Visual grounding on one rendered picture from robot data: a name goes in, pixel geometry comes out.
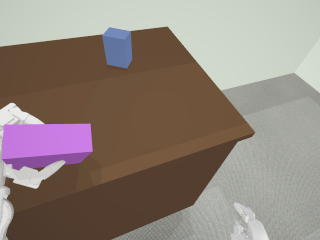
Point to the left robot forearm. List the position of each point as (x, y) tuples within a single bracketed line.
[(6, 212)]

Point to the sponge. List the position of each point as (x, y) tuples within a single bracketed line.
[(39, 145)]

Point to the left robot hand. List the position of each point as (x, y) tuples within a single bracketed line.
[(29, 177)]

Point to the right robot hand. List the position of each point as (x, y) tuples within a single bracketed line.
[(254, 230)]

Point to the table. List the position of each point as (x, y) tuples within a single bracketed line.
[(160, 131)]

